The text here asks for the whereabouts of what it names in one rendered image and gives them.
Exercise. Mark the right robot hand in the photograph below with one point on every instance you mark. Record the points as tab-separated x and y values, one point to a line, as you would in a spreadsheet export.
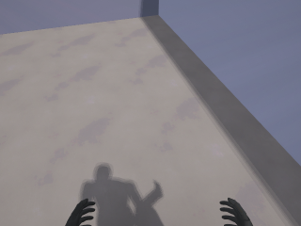
240	217

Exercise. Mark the left robot hand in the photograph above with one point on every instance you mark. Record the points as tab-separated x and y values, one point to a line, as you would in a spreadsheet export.
76	218

